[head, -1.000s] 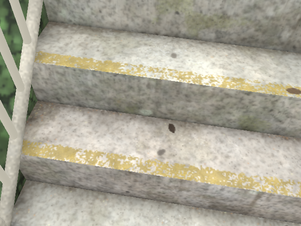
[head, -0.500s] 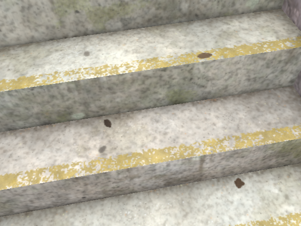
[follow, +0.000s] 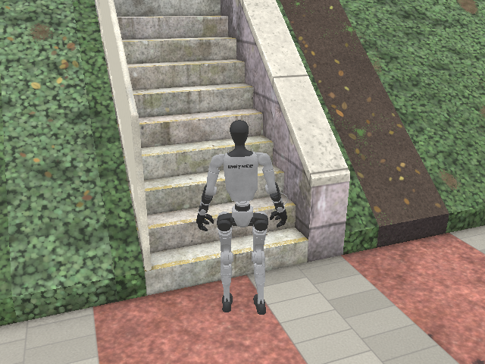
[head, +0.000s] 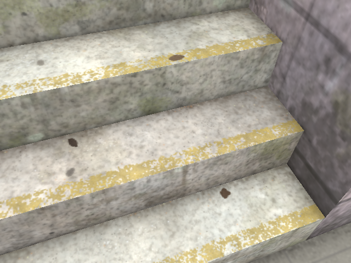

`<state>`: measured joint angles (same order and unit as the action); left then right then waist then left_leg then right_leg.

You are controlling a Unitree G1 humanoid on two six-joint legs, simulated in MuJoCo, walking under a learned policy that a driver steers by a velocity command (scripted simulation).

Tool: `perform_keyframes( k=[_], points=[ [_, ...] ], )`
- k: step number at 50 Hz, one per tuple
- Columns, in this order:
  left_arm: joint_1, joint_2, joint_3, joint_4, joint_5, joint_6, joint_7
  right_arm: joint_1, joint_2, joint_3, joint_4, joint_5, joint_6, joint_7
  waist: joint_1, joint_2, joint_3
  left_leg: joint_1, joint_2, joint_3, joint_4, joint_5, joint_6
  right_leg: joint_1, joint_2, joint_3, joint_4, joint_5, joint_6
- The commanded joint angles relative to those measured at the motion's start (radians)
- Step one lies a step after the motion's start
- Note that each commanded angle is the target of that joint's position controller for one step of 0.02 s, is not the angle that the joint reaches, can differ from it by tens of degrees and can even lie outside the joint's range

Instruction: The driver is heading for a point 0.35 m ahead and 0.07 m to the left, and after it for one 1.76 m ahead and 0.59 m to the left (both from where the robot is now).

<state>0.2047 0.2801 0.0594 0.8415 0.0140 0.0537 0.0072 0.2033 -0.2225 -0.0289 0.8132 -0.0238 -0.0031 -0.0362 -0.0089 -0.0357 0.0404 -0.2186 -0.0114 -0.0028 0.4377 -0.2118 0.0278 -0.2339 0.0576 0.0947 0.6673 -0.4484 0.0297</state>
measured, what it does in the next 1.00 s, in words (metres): walks ahead: right foot, then right foot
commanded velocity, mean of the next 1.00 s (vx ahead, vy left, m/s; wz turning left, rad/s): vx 0.27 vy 0.00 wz -0.03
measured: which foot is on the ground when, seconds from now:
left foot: down 0.00-0.84, up 0.86-1.00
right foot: up 0.00-0.02, down 0.04-0.46, up 0.48-0.82, down 0.84-1.00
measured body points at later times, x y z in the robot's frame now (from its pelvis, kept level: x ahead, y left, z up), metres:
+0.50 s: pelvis +0.03 +0.00 +0.00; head +0.03 +0.02 +0.45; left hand +0.07 +0.26 -0.15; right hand +0.07 -0.26 -0.13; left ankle +0.03 +0.09 -0.74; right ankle -0.04 -0.12 -0.73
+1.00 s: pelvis +0.16 -0.02 +0.00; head +0.16 -0.03 +0.45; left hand +0.21 +0.21 -0.15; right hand +0.21 -0.24 -0.16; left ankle +0.09 +0.10 -0.67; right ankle +0.19 -0.08 -0.74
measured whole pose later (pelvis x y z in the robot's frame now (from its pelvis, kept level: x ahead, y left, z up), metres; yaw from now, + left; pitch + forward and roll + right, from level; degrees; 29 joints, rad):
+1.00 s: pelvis +0.16 -0.02 +0.00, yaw +0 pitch -1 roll +0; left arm 0.24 0.15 -0.02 1.02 0.03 -0.07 0.03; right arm 0.23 -0.17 -0.01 1.02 -0.03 -0.02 -0.02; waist -0.01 0.04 0.02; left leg -0.37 0.02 0.01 1.08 -0.44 0.00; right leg -0.24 0.06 -0.09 0.42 -0.17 -0.09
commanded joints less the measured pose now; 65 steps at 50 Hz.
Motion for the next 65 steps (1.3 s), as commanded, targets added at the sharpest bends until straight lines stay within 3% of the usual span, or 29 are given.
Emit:
perform_keyframes(
  k=[1, 2, 3, 4, 5, 11, 16, 19, 22, 23, 24, 25, 27, 32, 37, 38, 41, 42, 43, 44, 45, 47, 48, 52, 54, 55, 58, 60, 65],
  points=[
    [0.035, 0.044, -0.006, -0.019, -0.007, -0.024, 0.022, 0.043, -0.164, -0.039, -0.003, 0.005, -0.004, 0.003, 0.019, 0.186, -0.041, 0.062, 0.172, -0.178, -0.055, 0.319, 0.099, 0.127, 0.002, -0.07, -0.416, 0.249, -0.025],
    [0.033, 0.074, -0.004, -0.01, 0.003, -0.035, 0.031, 0.064, -0.144, -0.033, 0.002, 0.006, -0.014, 0.006, 0.006, 0.148, -0.067, 0.0, 0.165, -0.178, -0.053, 0.28, 0.048, 0.229, -0.063, 0.012, -0.447, 0.324, -0.043],
    [0.047, 0.122, -0.003, -0.013, 0.02, -0.047, 0.038, 0.071, -0.115, -0.026, -0.012, 0.008, -0.025, 0.016, -0.007, 0.047, -0.11, -0.077, 0.124, -0.128, 0.002, 0.154, 0.008, 0.317, -0.21, 0.158, -0.423, 0.422, -0.068],
    [-0.019, 0.11, -0.014, 0.006, 0.0, -0.052, 0.029, 0.054, -0.073, -0.015, -0.001, 0.02, -0.024, 0.014, -0.036, -0.072, -0.041, 0.009, 0.067, -0.074, -0.102, 0.011, -0.017, 0.103, -0.261, 0.176, -0.377, 0.503, -0.129],
    [-0.052, 0.064, -0.025, 0.005, -0.002, -0.063, 0.022, 0.023, -0.103, -0.02, 0.022, 0.008, -0.02, 0.01, -0.023, -0.023, -0.027, 0.072, 0.073, -0.08, -0.101, 0.064, -0.028, 0.082, -0.216, 0.151, -0.381, 0.435, -0.116],
    [-0.01, 0.081, -0.029, 0.083, -0.004, -0.073, 0.03, 0.021, -0.089, -0.019, 0.097, 0.004, -0.012, 0.018, 0.001, -0.069, 0.015, 0.074, 0.043, -0.045, -0.06, 0.012, -0.034, 0.017, -0.143, 0.145, -0.493, -0.04, -0.098],
    [0.043, 0.118, 0.002, 0.1, -0.006, -0.063, 0.019, 0.002, -0.067, -0.015, 0.091, -0.018, -0.025, 0.031, 0.033, -0.116, 0.128, -0.153, 0.02, 0.039, 0.189, -0.165, -0.009, 0.008, -0.278, 0.313, -0.582, -0.297, -0.232],
    [0.023, 0.103, 0.006, 0.098, -0.002, -0.082, 0.013, 0.0, -0.064, -0.015, 0.079, -0.009, -0.052, 0.038, 0.017, -0.083, 0.12, -0.164, 0.038, 0.043, 0.145, -0.182, 0.017, 0.062, -0.274, 0.275, -0.549, -0.117, -0.25],
    [-0.038, 0.075, 0.002, 0.077, -0.013, -0.102, 0.005, 0.135, -0.062, -0.019, 0.131, -0.01, -0.076, 0.026, -0.058, -0.011, 0.036, 0.176, 0.011, 0.043, -0.067, -0.068, 0.048, -0.069, -0.18, 0.154, -0.405, 0.028, -0.208],
    [-0.082, 0.028, -0.014, 0.054, -0.012, -0.113, 0.002, 0.206, -0.114, -0.033, 0.145, -0.014, -0.084, 0.017, -0.092, 0.087, 0.009, 0.285, 0.116, -0.121, -0.15, -0.151, 0.074, -0.173, -0.108, 0.068, -0.256, 0.085, -0.168],
    [-0.112, -0.006, -0.022, 0.02, -0.009, -0.119, -0.003, 0.304, -0.212, -0.062, 0.175, -0.012, -0.082, 0.016, -0.113, 0.263, 0.01, 0.369, 0.263, -0.39, -0.272, -0.277, 0.148, -0.333, 0.009, -0.068, -0.051, 0.057, -0.122],
    [-0.121, 0.05, -0.013, 0.01, 0.015, -0.121, -0.004, 0.351, -0.213, -0.068, 0.202, -0.013, -0.077, 0.022, -0.112, 0.264, 0.037, 0.359, 0.381, -0.517, -0.317, -0.231, 0.207, -0.413, -0.006, -0.086, 0.111, -0.073, -0.119],
    [-0.082, 0.04, -0.014, 0.044, 0.02, -0.126, -0.017, 0.233, -0.122, -0.048, 0.169, -0.018, -0.08, 0.03, -0.033, 0.113, 0.051, 0.263, 0.325, -0.396, -0.332, -0.204, 0.189, -0.391, -0.08, -0.035, 0.253, 0.042, -0.118],
    [-0.09, -0.006, -0.026, 0.062, 0.026, -0.119, -0.033, 0.178, -0.088, -0.031, 0.163, 0.0, -0.112, 0.027, 0.011, 0.097, -0.023, 0.201, 0.207, -0.106, -0.257, 0.427, 0.15, -0.308, -0.082, -0.136, 0.224, 0.212, -0.059],
    [-0.196, -0.027, -0.045, 0.025, 0.01, -0.113, -0.006, 0.177, -0.11, -0.028, 0.167, 0.003, -0.107, 0.023, -0.014, 0.171, -0.028, 0.148, 0.19, -0.051, -0.173, 0.668, 0.137, -0.174, -0.047, -0.191, -0.046, 0.238, -0.057],
    [-0.142, -0.037, -0.046, 0.043, 0.004, -0.106, 0.007, 0.184, -0.096, -0.025, 0.169, -0.002, -0.104, 0.022, -0.002, 0.211, -0.057, 0.155, 0.204, -0.055, -0.113, 0.776, 0.147, -0.127, -0.026, -0.214, -0.029, 0.212, -0.071],
    [0.108, -0.03, -0.031, 0.124, 0.012, -0.117, 0.03, 0.129, -0.097, -0.022, 0.172, 0.029, -0.101, 0.022, 0.115, 0.12, -0.141, 0.083, 0.153, -0.005, 0.189, 0.878, 0.125, 0.14, 0.006, -0.222, -0.207, 0.374, -0.122],
    [0.2, 0.007, -0.019, 0.153, 0.032, -0.13, 0.037, 0.07, -0.085, -0.015, 0.147, 0.04, -0.104, 0.022, 0.157, 0.067, -0.161, -0.055, 0.112, -0.008, 0.368, 0.653, 0.089, 0.29, -0.074, -0.134, -0.287, 0.48, -0.132],
    [0.224, 0.076, -0.019, 0.156, 0.05, -0.144, 0.038, 0.06, 0.017, 0.011, 0.12, 0.039, -0.097, 0.024, 0.124, -0.155, -0.156, -0.243, -0.018, 0.057, 0.668, -0.15, 0.037, 0.358, -0.362, 0.188, -0.35, 0.985, -0.172],
    [0.183, 0.093, -0.021, 0.157, 0.033, -0.143, 0.034, 0.252, 0.043, 0.013, 0.19, 0.044, -0.057, 0.009, 0.025, -0.133, -0.217, -0.196, -0.021, -0.032, 0.832, -0.325, 0.026, 0.242, -0.462, 0.248, -0.335, 1.051, -0.336],
    [0.092, 0.043, -0.025, 0.132, 0.008, -0.135, 0.024, 0.28, 0.009, 0.01, 0.225, 0.01, -0.035, 0.003, 0.001, -0.054, -0.143, -0.197, 0.015, -0.04, 0.903, -0.309, 0.01, 0.115, -0.437, 0.241, -0.384, 0.736, -0.38],
    [-0.048, -0.072, -0.067, 0.105, 0.004, -0.128, 0.015, 0.189, -0.016, -0.002, 0.215, -0.022, -0.02, 0.014, -0.043, -0.004, 0.015, -0.167, 0.051, -0.023, 0.827, -0.261, -0.023, -0.112, -0.312, 0.109, -0.457, 0.437, -0.299],
    [-0.059, -0.086, -0.08, 0.104, 0.01, -0.131, 0.024, 0.181, -0.017, -0.001, 0.221, -0.025, -0.01, 0.018, -0.055, -0.013, 0.032, -0.099, 0.051, -0.001, 0.739, -0.226, -0.037, -0.175, -0.266, 0.022, -0.448, 0.559, -0.262],
    [0.069, -0.043, -0.081, 0.165, 0.016, -0.141, 0.04, 0.181, 0.057, 0.027, 0.245, 0.012, 0.021, -0.014, -0.034, -0.112, -0.082, 0.067, -0.004, 0.054, 0.316, -0.244, -0.05, -0.011, -0.215, -0.063, -0.352, 0.966, -0.231],
    [0.066, -0.065, -0.09, 0.16, 0.006, -0.123, 0.047, 0.192, 0.052, 0.032, 0.264, 0.026, 0.031, -0.034, -0.03, -0.086, -0.095, 0.089, 0.007, 0.052, 0.111, -0.16, -0.034, 0.05, -0.246, 0.003, -0.336, 0.823, -0.227],
    [0.06, -0.066, -0.089, 0.156, -0.008, -0.109, 0.05, 0.2, 0.07, 0.04, 0.275, 0.022, 0.03, -0.036, -0.038, -0.057, -0.081, 0.13, 0.012, 0.052, -0.043, -0.038, -0.026, 0.039, -0.238, 0.015, -0.338, 0.676, -0.198],
    [0.135, -0.1, -0.086, 0.165, -0.026, -0.082, 0.029, 0.114, 0.014, 0.044, 0.271, -0.01, 0.015, -0.026, 0.044, 0.064, 0.007, 0.102, 0.118, -0.078, -0.099, 0.021, 0.013, -0.023, -0.168, 0.034, -0.446, 0.128, -0.099],
    [0.123, -0.088, -0.086, 0.186, 0.001, -0.068, 0.032, 0.095, 0.036, 0.051, 0.266, 0.005, -0.004, -0.012, 0.023, 0.101, 0.091, -0.005, 0.121, -0.091, -0.147, -0.03, 0.022, 0.042, -0.157, 0.001, -0.421, 0.209, -0.089],
    [0.149, -0.078, -0.084, 0.201, -0.002, -0.077, 0.027, 0.159, 0.022, 0.048, 0.286, 0.015, -0.028, -0.017, 0.02, 0.057, 0.021, 0.071, 0.131, -0.094, -0.15, 0.105, 0.032, 0.097, -0.169, -0.012, -0.388, 0.36, -0.09]
  ],
)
